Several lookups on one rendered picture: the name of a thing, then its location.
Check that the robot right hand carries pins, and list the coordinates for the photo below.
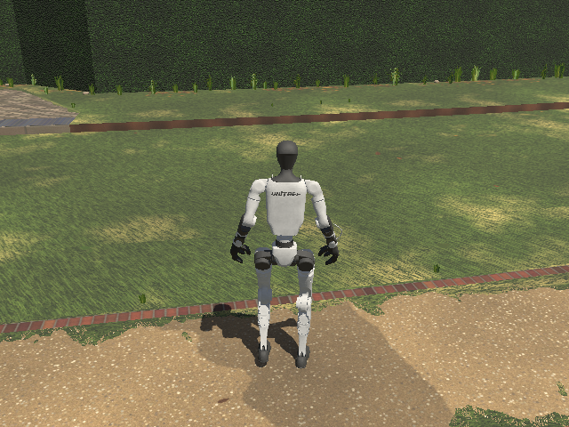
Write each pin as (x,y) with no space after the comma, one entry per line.
(327,251)

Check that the left robot forearm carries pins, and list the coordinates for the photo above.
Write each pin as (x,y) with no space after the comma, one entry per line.
(241,233)

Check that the right robot upper arm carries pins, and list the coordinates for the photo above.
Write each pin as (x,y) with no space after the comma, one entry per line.
(318,201)

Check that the right robot forearm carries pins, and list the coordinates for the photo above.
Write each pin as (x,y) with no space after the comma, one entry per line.
(329,235)

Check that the robot left hand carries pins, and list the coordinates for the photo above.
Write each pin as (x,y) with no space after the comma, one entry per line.
(234,250)

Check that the robot torso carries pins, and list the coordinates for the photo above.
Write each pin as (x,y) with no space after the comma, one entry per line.
(285,204)

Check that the left robot upper arm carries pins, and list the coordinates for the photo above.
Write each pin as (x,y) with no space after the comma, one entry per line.
(253,200)

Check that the right robot thigh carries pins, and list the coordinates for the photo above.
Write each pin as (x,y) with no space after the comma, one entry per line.
(305,261)

